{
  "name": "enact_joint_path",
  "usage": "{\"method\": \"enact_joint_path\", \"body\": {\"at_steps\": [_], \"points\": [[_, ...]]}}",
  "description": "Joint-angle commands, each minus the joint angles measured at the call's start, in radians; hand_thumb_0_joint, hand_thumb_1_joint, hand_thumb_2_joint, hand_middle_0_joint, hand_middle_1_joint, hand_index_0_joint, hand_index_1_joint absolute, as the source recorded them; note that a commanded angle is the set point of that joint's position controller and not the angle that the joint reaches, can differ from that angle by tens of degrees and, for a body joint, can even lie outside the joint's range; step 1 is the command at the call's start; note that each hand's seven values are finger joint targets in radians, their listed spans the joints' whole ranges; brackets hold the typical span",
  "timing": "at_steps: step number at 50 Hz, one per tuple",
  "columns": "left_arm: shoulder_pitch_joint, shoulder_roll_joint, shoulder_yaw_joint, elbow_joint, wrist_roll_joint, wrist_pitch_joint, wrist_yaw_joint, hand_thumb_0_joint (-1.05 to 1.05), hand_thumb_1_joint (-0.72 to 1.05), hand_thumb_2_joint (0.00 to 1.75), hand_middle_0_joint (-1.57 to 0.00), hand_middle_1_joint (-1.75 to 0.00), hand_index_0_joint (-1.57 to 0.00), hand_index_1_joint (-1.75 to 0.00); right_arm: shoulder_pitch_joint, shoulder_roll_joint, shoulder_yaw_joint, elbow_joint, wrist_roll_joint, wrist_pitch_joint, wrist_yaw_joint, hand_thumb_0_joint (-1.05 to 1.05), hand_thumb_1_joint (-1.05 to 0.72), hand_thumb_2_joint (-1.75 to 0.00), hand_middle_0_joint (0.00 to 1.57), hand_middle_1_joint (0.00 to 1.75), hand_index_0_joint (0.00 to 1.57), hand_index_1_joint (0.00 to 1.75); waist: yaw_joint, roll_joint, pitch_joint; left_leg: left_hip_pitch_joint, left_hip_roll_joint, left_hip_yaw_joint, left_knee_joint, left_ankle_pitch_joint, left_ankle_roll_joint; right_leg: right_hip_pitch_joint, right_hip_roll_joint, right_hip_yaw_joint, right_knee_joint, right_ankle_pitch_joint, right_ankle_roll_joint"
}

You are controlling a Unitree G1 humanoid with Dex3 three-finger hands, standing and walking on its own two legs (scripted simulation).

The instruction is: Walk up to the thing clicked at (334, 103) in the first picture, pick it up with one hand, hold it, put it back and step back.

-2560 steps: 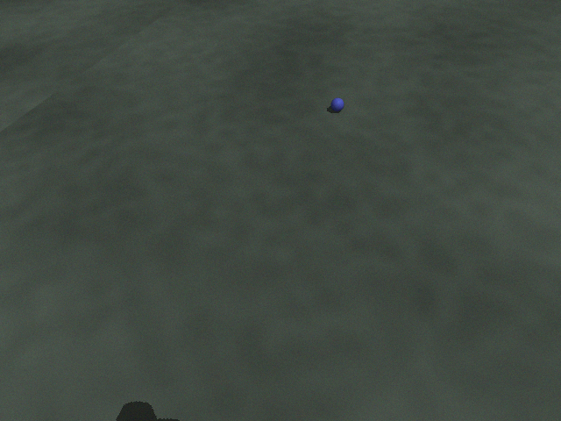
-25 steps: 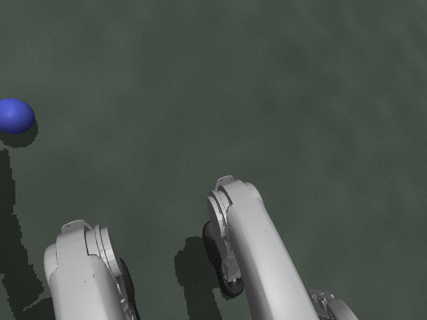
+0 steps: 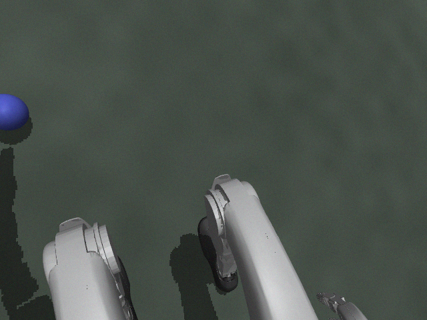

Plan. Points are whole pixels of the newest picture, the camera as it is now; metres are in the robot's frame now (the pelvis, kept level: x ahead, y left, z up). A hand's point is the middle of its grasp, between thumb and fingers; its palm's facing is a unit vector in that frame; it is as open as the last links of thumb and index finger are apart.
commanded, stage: withdraw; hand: left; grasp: from above
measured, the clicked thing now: (6, 112) +0.59 +0.30 -0.35
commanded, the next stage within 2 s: none
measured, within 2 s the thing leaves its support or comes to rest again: neither
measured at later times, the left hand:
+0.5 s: hand out of the picture +0.57 +0.32 -0.09, palm faces -0.43 -0.07 -0.90, open 9.3 cm
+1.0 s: hand out of the picture +0.56 +0.32 -0.11, palm faces -0.42 -0.06 -0.90, open 9.2 cm
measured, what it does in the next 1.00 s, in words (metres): stands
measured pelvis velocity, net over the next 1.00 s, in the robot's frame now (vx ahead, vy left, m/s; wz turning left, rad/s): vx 0.00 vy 0.00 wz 0.00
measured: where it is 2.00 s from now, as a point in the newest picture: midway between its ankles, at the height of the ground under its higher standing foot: (174, 286)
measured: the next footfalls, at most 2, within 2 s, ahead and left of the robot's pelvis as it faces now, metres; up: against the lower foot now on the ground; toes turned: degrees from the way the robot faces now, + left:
none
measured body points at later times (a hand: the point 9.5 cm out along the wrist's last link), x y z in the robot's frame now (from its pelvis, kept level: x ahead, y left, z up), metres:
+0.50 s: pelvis +0.00 +0.00 -0.01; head +0.26 +0.08 +0.35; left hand +0.59 +0.32 -0.03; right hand +0.03 -0.26 -0.10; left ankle +0.09 +0.12 -0.35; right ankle +0.12 -0.14 -0.35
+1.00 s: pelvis +0.00 +0.00 -0.01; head +0.26 +0.08 +0.35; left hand +0.58 +0.31 -0.06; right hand +0.03 -0.27 -0.10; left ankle +0.09 +0.12 -0.35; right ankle +0.12 -0.14 -0.35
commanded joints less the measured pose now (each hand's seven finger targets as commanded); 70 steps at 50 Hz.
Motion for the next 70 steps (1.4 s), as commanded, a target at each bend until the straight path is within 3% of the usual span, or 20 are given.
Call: {"method": "enact_joint_path", "body": {"at_steps": [1, 4, 7, 10, 14, 18, 23, 26, 31, 35, 38, 41, 45, 49, 53, 59, 63, 64, 67, 70], "points": [[-0.371, 0.214, 0.049, -0.143, 0.013, 0.014, 0.109, 0.00, 0.24, 0.36, -0.77, -0.26, -0.76, -0.27, 0.207, -0.238, -0.081, 0.008, -0.004, 0.002, 0.002, 0.00, -0.91, -0.90, 0.20, 0.30, 0.20, 0.30, -0.010, 0.440, -0.686, 0.599, -0.005, 0.063, -0.229, 0.135, 0.008, 0.239, 0.034, -0.103, -0.156, 0.160, -0.087], [-0.380, 0.246, 0.075, -0.166, 0.018, 0.030, 0.146, 0.00, 0.21, 0.38, -0.75, -0.28, -0.74, -0.29, 0.204, -0.243, -0.087, 0.014, 0.000, -0.010, 0.006, 0.00, -0.91, -0.90, 0.20, 0.30, 0.20, 0.30, 0.001, 0.444, -0.720, 0.592, -0.010, 0.066, -0.220, 0.137, 0.007, 0.243, 0.030, -0.100, -0.141, 0.168, -0.089], [-0.408, 0.289, 0.104, -0.223, 0.024, 0.052, 0.157, 0.00, 0.18, 0.40, -0.74, -0.29, -0.73, -0.30, 0.211, -0.244, -0.098, 0.000, 0.008, -0.020, 0.014, 0.00, -0.91, -0.90, 0.20, 0.30, 0.20, 0.30, 0.015, 0.491, -0.841, 0.662, -0.009, 0.072, -0.218, 0.178, 0.008, 0.279, 0.030, -0.093, -0.128, 0.198, -0.087], [-0.417, 0.269, 0.103, -0.216, 0.014, 0.078, 0.159, 0.00, 0.17, 0.40, -0.73, -0.29, -0.72, -0.31, 0.213, -0.245, -0.105, 0.011, 0.012, -0.024, 0.015, 0.00, -0.92, -0.90, 0.20, 0.30, 0.20, 0.30, 0.001, 0.482, -0.801, 0.653, -0.011, 0.068, -0.230, 0.139, 0.006, 0.249, 0.027, -0.091, -0.141, 0.168, -0.091], [-0.458, 0.226, 0.062, -0.237, -0.004, 0.087, 0.109, 0.00, 0.18, 0.40, -0.74, -0.30, -0.73, -0.31, 0.226, -0.234, -0.101, 0.039, 0.016, -0.026, 0.013, 0.00, -0.92, -0.90, 0.20, 0.30, 0.20, 0.30, -0.025, 0.458, -0.795, 0.629, -0.008, 0.069, -0.233, 0.106, 0.013, 0.265, 0.030, -0.087, -0.161, 0.153, -0.088], [-0.428, 0.161, 0.015, -0.152, -0.012, 0.068, 0.036, 0.00, 0.18, 0.40, -0.74, -0.30, -0.73, -0.31, 0.238, -0.244, -0.093, 0.052, 0.007, -0.025, 0.000, 0.00, -0.92, -0.90, 0.20, 0.30, 0.20, 0.30, -0.063, 0.360, -0.638, 0.535, -0.011, 0.060, -0.210, 0.092, 0.014, 0.231, 0.029, -0.099, -0.190, 0.128, -0.096], [-0.381, 0.228, 0.035, -0.113, 0.012, 0.034, -0.012, 0.00, 0.20, 0.39, -0.75, -0.29, -0.74, -0.30, 0.229, -0.237, -0.065, 0.022, 0.002, -0.007, -0.008, 0.00, -0.91, -0.90, 0.20, 0.30, 0.20, 0.30, -0.027, 0.377, -0.656, 0.568, -0.007, 0.051, -0.222, 0.143, 0.006, 0.255, 0.032, -0.101, -0.177, 0.149, -0.097], [-0.412, 0.280, 0.060, -0.194, 0.008, 0.025, -0.007, 0.00, 0.20, 0.39, -0.75, -0.29, -0.74, -0.30, 0.224, -0.235, -0.063, -0.002, -0.003, 0.004, -0.008, 0.00, -0.91, -0.90, 0.20, 0.30, 0.20, 0.30, -0.007, 0.419, -0.751, 0.621, -0.006, 0.068, -0.202, 0.231, 0.010, 0.319, 0.034, -0.092, -0.173, 0.223, -0.091], [-0.369, 0.248, 0.060, -0.203, -0.002, 0.018, 0.008, 0.00, 0.25, 0.35, -0.79, -0.24, -0.78, -0.25, 0.228, -0.255, -0.076, -0.009, -0.005, 0.013, -0.006, 0.00, -0.91, -0.90, 0.20, 0.30, 0.20, 0.30, -0.018, 0.423, -0.703, 0.618, -0.005, 0.059, -0.205, 0.243, 0.003, 0.281, 0.032, -0.105, -0.168, 0.216, -0.096], [-0.398, 0.250, 0.063, -0.234, -0.009, 0.017, 0.029, 0.00, 0.21, 0.38, -0.76, -0.27, -0.75, -0.28, 0.224, -0.248, -0.080, -0.013, -0.005, 0.013, -0.004, 0.00, -0.91, -0.90, 0.20, 0.30, 0.20, 0.30, -0.012, 0.431, -0.725, 0.598, -0.004, 0.071, -0.204, 0.191, 0.007, 0.288, 0.036, -0.098, -0.170, 0.189, -0.094], [-0.375, 0.241, 0.068, -0.204, -0.008, 0.023, 0.053, 0.00, 0.22, 0.37, -0.75, -0.27, -0.75, -0.28, 0.219, -0.249, -0.082, -0.007, -0.003, 0.010, -0.004, 0.00, -0.91, -0.90, 0.20, 0.30, 0.20, 0.30, -0.012, 0.441, -0.675, 0.591, -0.008, 0.067, -0.215, 0.158, 0.002, 0.252, 0.031, -0.103, -0.166, 0.159, -0.098], [-0.423, 0.258, 0.070, -0.249, 0.004, 0.026, 0.075, 0.00, 0.21, 0.38, -0.76, -0.27, -0.75, -0.28, 0.224, -0.240, -0.083, -0.001, -0.002, 0.007, 0.001, 0.00, -0.91, -0.90, 0.20, 0.30, 0.20, 0.30, -0.007, 0.458, -0.787, 0.623, -0.005, 0.077, -0.206, 0.174, 0.010, 0.301, 0.036, -0.093, -0.158, 0.186, -0.088], [-0.383, 0.224, 0.053, -0.167, 0.006, 0.047, 0.087, 0.00, 0.20, 0.39, -0.75, -0.28, -0.74, -0.29, 0.222, -0.246, -0.086, 0.013, -0.001, 0.001, 0.003, 0.00, -0.91, -0.90, 0.20, 0.30, 0.20, 0.30, -0.024, 0.419, -0.697, 0.573, -0.010, 0.074, -0.206, 0.142, 0.011, 0.252, 0.034, -0.099, -0.168, 0.158, -0.093], [-0.398, 0.213, 0.047, -0.176, 0.003, 0.053, 0.083, 0.00, 0.19, 0.40, -0.74, -0.30, -0.73, -0.31, 0.224, -0.246, -0.088, 0.014, 0.000, -0.005, 0.004, 0.00, -0.91, -0.90, 0.20, 0.30, 0.20, 0.30, -0.025, 0.425, -0.714, 0.585, -0.010, 0.074, -0.205, 0.140, 0.009, 0.261, 0.032, -0.099, -0.164, 0.163, -0.093], [-0.395, 0.272, 0.079, -0.213, 0.010, 0.059, 0.084, 0.00, 0.18, 0.40, -0.74, -0.30, -0.73, -0.31, 0.224, -0.250, -0.089, 0.004, 0.003, -0.003, 0.006, 0.00, -0.92, -0.90, 0.20, 0.30, 0.20, 0.30, 0.000, 0.454, -0.764, 0.619, -0.012, 0.075, -0.206, 0.198, 0.006, 0.285, 0.030, -0.094, -0.154, 0.197, -0.096], [-0.397, 0.193, 0.039, -0.164, -0.006, 0.056, 0.055, 0.00, 0.16, 0.42, -0.71, -0.32, -0.70, -0.33, 0.225, -0.244, -0.083, 0.019, 0.004, -0.003, 0.006, 0.00, -0.91, -0.90, 0.20, 0.30, 0.20, 0.30, -0.046, 0.403, -0.668, 0.582, -0.008, 0.055, -0.211, 0.153, 0.010, 0.234, 0.030, -0.102, -0.168, 0.168, -0.093], [-0.429, 0.236, 0.050, -0.212, -0.004, 0.030, 0.037, 0.00, 0.16, 0.42, -0.71, -0.34, -0.70, -0.34, 0.224, -0.238, -0.078, 0.014, -0.001, -0.003, 0.002, 0.00, -0.91, -0.90, 0.20, 0.30, 0.20, 0.30, -0.028, 0.417, -0.723, 0.574, -0.008, 0.067, -0.205, 0.138, 0.012, 0.279, 0.034, -0.095, -0.166, 0.162, -0.090], [-0.408, 0.207, 0.036, -0.159, 0.001, 0.034, 0.038, 0.00, 0.15, 0.43, -0.71, -0.34, -0.70, -0.34, 0.227, -0.246, -0.081, 0.014, 0.001, 0.001, 0.002, 0.00, -0.91, -0.90, 0.20, 0.30, 0.20, 0.30, -0.037, 0.418, -0.696, 0.584, -0.009, 0.059, -0.214, 0.145, 0.007, 0.249, 0.030, -0.101, -0.164, 0.164, -0.092], [-0.421, 0.260, 0.061, -0.202, 0.006, 0.035, 0.050, 0.00, 0.14, 0.44, -0.70, -0.34, -0.69, -0.35, 0.221, -0.250, -0.084, -0.002, 0.003, 0.002, -0.003, 0.00, -0.91, -0.90, 0.20, 0.30, 0.20, 0.30, -0.011, 0.446, -0.734, 0.622, -0.010, 0.055, -0.227, 0.155, 0.001, 0.246, 0.030, -0.100, -0.160, 0.164, -0.099], [-0.431, 0.232, 0.050, -0.208, 0.007, 0.042, 0.050, 0.00, 0.15, 0.43, -0.71, -0.32, -0.70, -0.33, 0.230, -0.244, -0.085, 0.003, 0.001, 0.004, -0.001, 0.00, -0.91, -0.90, 0.20, 0.30, 0.20, 0.30, -0.022, 0.446, -0.760, 0.634, -0.009, 0.068, -0.213, 0.197, 0.008, 0.279, 0.032, -0.095, -0.168, 0.201, -0.092]]}}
